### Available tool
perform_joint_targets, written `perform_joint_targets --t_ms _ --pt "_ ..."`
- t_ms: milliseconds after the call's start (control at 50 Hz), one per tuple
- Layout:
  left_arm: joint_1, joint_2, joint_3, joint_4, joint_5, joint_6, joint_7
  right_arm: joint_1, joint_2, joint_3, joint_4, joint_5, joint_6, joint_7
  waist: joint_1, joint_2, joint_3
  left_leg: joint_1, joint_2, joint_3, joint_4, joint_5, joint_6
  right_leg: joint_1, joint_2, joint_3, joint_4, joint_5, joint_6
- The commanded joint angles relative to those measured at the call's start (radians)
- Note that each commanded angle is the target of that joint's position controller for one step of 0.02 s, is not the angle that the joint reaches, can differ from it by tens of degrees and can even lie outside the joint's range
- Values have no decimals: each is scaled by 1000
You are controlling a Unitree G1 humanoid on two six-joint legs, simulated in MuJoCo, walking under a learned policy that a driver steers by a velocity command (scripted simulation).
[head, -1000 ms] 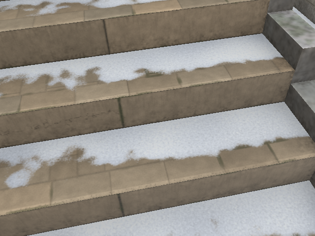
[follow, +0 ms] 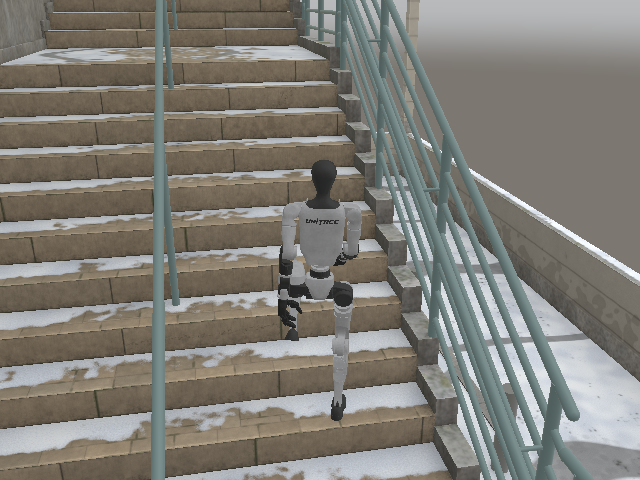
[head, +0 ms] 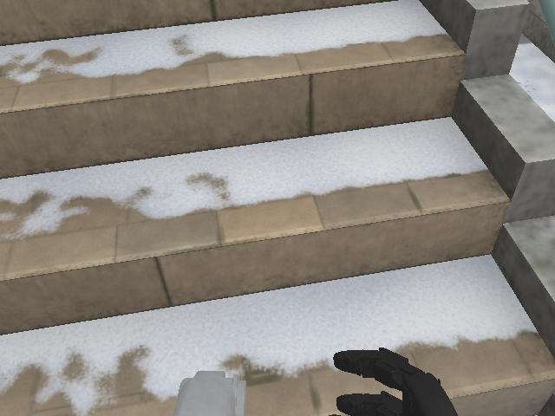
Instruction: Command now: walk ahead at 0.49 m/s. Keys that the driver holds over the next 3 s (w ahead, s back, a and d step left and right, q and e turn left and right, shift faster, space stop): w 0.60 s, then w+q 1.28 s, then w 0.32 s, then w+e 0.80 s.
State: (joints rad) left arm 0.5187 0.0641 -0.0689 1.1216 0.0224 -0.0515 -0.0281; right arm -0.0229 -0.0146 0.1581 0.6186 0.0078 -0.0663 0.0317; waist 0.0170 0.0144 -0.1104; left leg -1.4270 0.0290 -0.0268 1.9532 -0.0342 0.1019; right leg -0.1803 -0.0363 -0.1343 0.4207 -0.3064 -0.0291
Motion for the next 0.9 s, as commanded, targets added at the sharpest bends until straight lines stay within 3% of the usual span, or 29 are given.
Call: perform_joint_targets --t_ms 20,60,80,100,120,140,160,180,220,240,280,340,380,440,500,560,600,620,640,660,680,700,720,740,760,780,800,860,900 --pt "61 204 44 -23 -40 -11 44 -212 -44 4 -117 -19 -19 -9 5 -92 8 394 68 221 -321 -71 -25 -127 -183 141 -410 343 -134" --pt "71 246 56 -11 -35 1 46 -214 -76 -11 -98 -4 -34 4 -24 -142 -17 593 -3 293 -582 -262 27 22 -172 44 -305 981 -131" --pt "132 270 61 1 -8 0 43 -195 -105 -29 -98 5 -43 10 -35 -213 -54 689 -78 316 -665 -462 40 119 -191 58 -201 1403 -148" --pt "121 279 62 -4 9 3 47 -54 -146 -62 -46 9 -42 12 -108 -287 -90 736 -116 276 -762 -552 60 262 -237 101 -89 1655 -161" --pt "20 303 69 -31 11 -1 47 146 -217 -97 15 -14 -34 15 -205 -334 -150 874 -68 127 -851 -494 97 272 -241 95 89 1771 -166" --pt "-66 284 76 -89 8 -27 32 349 -302 -134 91 -39 -24 9 -257 -181 -246 1176 86 -222 -989 -422 188 -28 -169 85 360 1669 -154" --pt "-92 191 66 -106 1 -63 3 527 -407 -177 169 -65 24 -20 -282 194 -341 1474 240 -750 -1479 -727 304 -389 9 150 735 750 -119" --pt "-161 171 83 -103 6 -80 -47 540 -403 -186 213 -75 49 -54 -267 236 -333 1469 324 -1116 -1741 -885 329 -601 119 336 1276 207 -78" --pt "-414 79 54 -293 -28 -83 -79 372 -178 -127 277 -65 30 -38 -114 76 37 1095 300 -755 -1629 -787 185 -885 59 343 1613 197 -115" --pt "-404 70 49 -324 -14 -72 -69 332 -75 -103 326 -63 14 -20 -38 8 102 982 257 -557 -1578 -622 124 -901 42 316 1667 229 -141" --pt "-251 20 24 -311 -28 -44 -45 300 -7 -94 398 -64 4 8 63 -33 116 912 176 -266 -1541 -388 25 -908 56 358 1714 279 -170" --pt "-237 -17 -14 -318 -33 -16 -8 265 -81 -106 418 -67 4 23 112 -6 142 849 140 -37 -1564 -216 -9 -993 49 338 1605 349 -132" --pt "-303 26 -10 -332 -16 -6 13 310 -101 -100 429 -73 -2 20 84 -7 123 805 114 19 -1590 -201 4 -984 60 254 1536 448 -84" --pt "-396 -7 -21 -350 -6 -5 35 503 -185 -115 496 -58 -11 12 3 56 121 1027 162 -65 -1604 -231 68 -1180 34 187 1629 390 -57" --pt "-622 -43 -48 -454 -20 -23 21 648 -178 -118 528 -63 13 -22 -89 74 174 1334 217 -171 -1621 -215 45 -1503 -27 185 1630 249 -44" --pt "-828 -5 -66 -587 -37 -42 5 703 -172 -120 523 -8 20 -67 -123 102 206 1384 270 -205 -1801 -168 68 -1487 -127 98 1375 196 -8" --pt "-962 -32 -102 -651 -24 -37 -8 718 -222 -149 532 33 33 -95 -132 68 196 1254 294 -130 -2069 -37 105 -1082 -151 -14 1065 60 -16" --pt "-890 8 -88 -630 -58 -47 -20 630 -232 -145 516 39 10 -82 -45 123 196 1123 241 -40 -2061 300 100 -708 -96 -87 825 6 -46" --pt "-763 49 -58 -585 -54 -52 -9 686 -249 -144 539 24 -14 -61 -4 157 36 1165 229 26 -1890 975 116 -423 27 -158 902 -58 -68" --pt "-579 134 -10 -544 -59 -51 -2 702 -302 -149 550 -4 -25 -48 104 231 -100 1346 213 52 -1693 1418 94 -291 89 -128 789 -108 -106" --pt "-387 209 32 -494 -33 -43 -3 592 -400 -182 510 -12 -17 -56 222 268 -190 1443 203 26 -1468 1466 52 -197 58 52 614 -146 -131" --pt "-122 331 80 -399 10 -35 -9 491 -407 -191 440 -32 -20 -66 302 142 -342 1259 163 -17 -1160 1296 45 123 -87 395 502 -20 -189" --pt "-13 423 125 -313 41 -13 10 560 -173 -157 416 -50 -33 -42 199 -346 -477 851 -93 -64 -721 136 1 423 -365 966 20 -43 -358" --pt "-39 363 120 -311 71 -15 29 544 -150 -176 453 -61 -52 -2 189 -241 -518 768 -161 -283 -201 -88 -10 352 -413 1208 -133 -157 -363" --pt "-142 282 110 -257 17 -19 20 356 -99 -186 337 -29 -47 5 124 -140 -326 602 -113 -237 4 -53 11 201 -414 996 -90 -260 -255" --pt "-174 166 79 -193 -12 -23 5 188 -52 -164 222 -8 -35 0 72 -58 -135 510 -76 -161 62 10 39 22 -380 790 -16 -245 -188" --pt "-193 83 65 -125 -23 -31 -4 128 -37 -153 171 -17 -25 -10 22 18 -9 425 -47 -134 110 56 70 -86 -353 595 12 -167 -127" --pt "-215 23 65 -61 5 -32 -21 304 10 -124 193 13 2 -18 -94 -5 101 289 -35 -174 215 87 142 -129 -269 258 -9 54 4" --pt "-305 13 47 -83 40 -24 -24 323 -12 -117 185 31 26 -22 -162 -16 140 265 -8 -173 69 99 112 -263 -225 87 -30 60 23"
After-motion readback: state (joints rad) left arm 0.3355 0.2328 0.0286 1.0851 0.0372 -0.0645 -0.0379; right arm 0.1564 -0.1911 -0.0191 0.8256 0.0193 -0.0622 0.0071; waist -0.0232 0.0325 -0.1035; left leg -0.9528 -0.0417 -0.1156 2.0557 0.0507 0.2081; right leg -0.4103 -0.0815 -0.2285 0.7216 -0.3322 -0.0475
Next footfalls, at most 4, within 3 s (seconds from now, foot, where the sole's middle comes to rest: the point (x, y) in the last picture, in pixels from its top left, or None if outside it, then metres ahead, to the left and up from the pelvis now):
0.12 left None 0.24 0.10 -0.61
0.68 right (380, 343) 0.58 -0.14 -0.45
1.26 left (243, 191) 0.85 0.13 -0.28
1.80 right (244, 42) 1.19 0.13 -0.12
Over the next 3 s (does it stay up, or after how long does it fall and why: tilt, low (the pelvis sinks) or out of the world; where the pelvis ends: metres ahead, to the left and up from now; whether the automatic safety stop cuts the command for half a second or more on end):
stays up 1.45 0.54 0.84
